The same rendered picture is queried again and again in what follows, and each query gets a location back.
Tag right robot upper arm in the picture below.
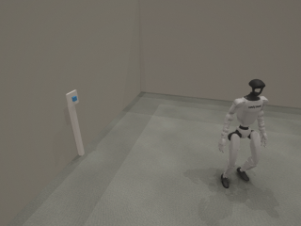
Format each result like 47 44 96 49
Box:
227 98 246 121

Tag right robot forearm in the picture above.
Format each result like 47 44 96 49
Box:
221 114 230 138

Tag humanoid robot head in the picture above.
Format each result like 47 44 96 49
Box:
244 79 265 101

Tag robot left shin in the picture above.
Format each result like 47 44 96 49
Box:
240 160 258 171

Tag right robot hand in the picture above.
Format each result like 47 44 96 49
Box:
218 137 228 153

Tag left robot upper arm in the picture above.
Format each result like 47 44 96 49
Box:
258 96 269 117

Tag left robot hand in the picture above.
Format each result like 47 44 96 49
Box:
260 132 268 147

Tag panel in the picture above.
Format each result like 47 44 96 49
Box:
66 89 85 156

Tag left robot forearm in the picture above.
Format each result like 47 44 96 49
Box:
257 115 266 133

